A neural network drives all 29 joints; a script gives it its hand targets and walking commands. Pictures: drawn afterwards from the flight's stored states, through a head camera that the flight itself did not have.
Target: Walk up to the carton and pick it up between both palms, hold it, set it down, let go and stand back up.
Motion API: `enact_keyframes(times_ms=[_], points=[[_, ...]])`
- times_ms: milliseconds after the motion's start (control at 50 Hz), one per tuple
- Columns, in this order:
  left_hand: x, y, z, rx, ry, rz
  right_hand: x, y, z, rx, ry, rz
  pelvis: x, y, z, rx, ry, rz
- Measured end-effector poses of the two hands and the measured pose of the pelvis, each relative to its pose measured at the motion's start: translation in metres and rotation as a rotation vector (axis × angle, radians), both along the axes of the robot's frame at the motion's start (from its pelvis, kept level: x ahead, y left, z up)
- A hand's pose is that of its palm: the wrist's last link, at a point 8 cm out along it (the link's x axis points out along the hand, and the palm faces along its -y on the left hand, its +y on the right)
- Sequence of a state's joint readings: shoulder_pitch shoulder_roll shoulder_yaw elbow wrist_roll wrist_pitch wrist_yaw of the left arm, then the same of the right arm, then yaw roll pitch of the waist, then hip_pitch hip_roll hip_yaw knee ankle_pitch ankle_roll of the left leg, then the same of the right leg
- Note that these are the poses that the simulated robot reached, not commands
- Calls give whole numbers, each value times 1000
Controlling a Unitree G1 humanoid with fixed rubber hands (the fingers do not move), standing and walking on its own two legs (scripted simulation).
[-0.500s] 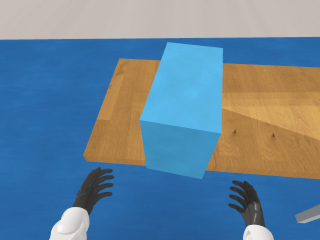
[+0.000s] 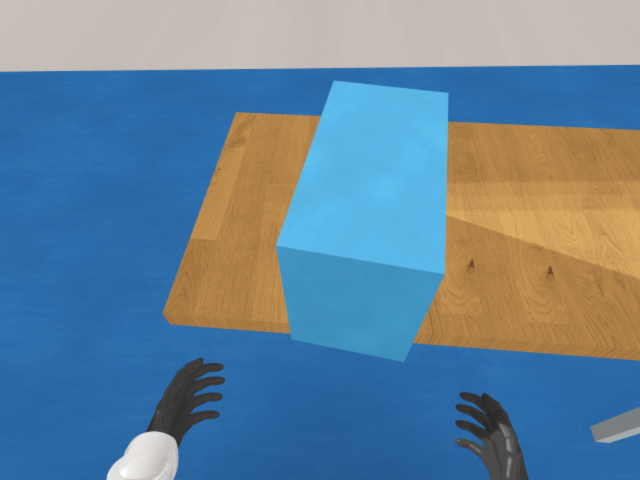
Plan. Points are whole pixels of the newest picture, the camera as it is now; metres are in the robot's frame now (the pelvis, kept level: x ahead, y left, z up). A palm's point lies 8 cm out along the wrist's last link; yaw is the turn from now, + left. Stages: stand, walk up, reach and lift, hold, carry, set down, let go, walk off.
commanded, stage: set down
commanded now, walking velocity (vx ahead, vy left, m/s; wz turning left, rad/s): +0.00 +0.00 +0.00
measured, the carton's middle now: (368, 219) +0.46 -0.01 +0.05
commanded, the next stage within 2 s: let go in 0.44 s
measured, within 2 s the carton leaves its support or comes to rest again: neither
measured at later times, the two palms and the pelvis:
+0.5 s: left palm (172, 450) +0.17 +0.22 -0.06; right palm out of the picture +0.16 -0.18 -0.08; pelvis +0.00 +0.00 +0.00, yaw +0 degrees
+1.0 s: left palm (161, 462) +0.16 +0.23 -0.07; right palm out of the picture +0.14 -0.20 -0.10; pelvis +0.01 +0.00 +0.00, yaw +0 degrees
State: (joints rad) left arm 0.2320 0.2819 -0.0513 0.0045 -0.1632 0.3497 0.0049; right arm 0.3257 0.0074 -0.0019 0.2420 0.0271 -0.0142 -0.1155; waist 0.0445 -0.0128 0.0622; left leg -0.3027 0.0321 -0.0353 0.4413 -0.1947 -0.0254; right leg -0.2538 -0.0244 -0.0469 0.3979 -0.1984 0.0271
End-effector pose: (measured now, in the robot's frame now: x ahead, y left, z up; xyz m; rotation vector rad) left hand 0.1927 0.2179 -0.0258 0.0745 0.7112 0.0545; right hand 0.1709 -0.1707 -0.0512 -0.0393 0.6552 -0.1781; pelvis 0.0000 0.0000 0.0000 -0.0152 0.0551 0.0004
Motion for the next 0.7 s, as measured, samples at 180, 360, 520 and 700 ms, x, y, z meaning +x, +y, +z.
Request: enact_keyframes(times_ms=[180, 360, 520, 700], points=[[-7, -2, -10, 14, 29, -6, -6, -9, -10, -2, 24, 11, 0, -1, 0, 1, -14, 0], [-16, -1, -24, 35, 84, 0, -6, -14, -21, 5, 58, 24, 1, -2, 1, 3, -19, 1], [-20, 1, -31, 50, 101, 2, -10, -14, -32, 20, 87, 35, 3, -3, 1, 5, -16, 1], [-21, 2, -34, 66, 104, -1, -16, -15, -40, 24, 106, 45, 5, -4, 1, 6, -14, 1]])
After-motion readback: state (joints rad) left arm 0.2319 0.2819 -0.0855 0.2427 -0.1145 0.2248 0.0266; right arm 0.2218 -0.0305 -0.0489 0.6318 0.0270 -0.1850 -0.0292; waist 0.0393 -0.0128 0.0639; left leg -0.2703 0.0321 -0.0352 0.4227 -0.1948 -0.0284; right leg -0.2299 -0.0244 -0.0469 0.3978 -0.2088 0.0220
